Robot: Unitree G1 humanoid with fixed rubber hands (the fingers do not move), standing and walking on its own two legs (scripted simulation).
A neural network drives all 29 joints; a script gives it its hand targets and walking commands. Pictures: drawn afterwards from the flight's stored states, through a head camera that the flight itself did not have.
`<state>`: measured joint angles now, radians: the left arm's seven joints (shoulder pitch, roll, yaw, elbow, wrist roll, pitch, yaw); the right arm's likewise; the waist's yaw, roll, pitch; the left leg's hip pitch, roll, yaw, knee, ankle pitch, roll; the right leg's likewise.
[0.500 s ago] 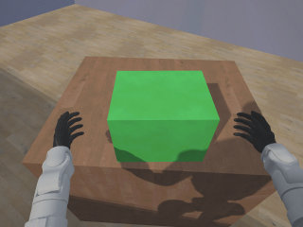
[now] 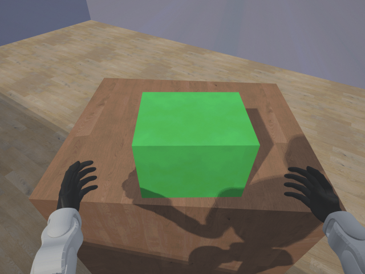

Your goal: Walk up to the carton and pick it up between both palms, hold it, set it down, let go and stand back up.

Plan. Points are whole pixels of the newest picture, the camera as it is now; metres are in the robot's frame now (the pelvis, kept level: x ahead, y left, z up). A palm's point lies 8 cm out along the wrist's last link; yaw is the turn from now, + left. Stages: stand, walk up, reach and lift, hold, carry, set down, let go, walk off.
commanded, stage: set down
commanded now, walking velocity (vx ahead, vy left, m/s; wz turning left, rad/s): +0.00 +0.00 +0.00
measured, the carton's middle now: (191, 143) +0.46 +0.02 +0.04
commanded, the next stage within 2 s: let go in 1.74 s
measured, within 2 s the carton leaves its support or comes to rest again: neither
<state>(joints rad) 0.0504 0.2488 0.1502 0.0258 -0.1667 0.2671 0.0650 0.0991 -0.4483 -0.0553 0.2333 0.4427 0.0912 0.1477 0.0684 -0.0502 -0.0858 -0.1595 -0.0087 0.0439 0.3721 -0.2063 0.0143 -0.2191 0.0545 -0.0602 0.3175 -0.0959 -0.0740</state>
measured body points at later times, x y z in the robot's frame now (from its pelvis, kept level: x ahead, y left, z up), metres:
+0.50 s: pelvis +0.01 +0.00 +0.00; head -0.02 +0.02 +0.45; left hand +0.21 +0.24 +0.04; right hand +0.22 -0.25 +0.05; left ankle +0.00 +0.10 -0.75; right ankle +0.05 -0.07 -0.75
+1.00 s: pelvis +0.03 +0.01 +0.00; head +0.01 +0.03 +0.45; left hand +0.20 +0.25 -0.01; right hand +0.20 -0.25 -0.01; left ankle +0.00 +0.10 -0.75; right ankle +0.05 -0.07 -0.75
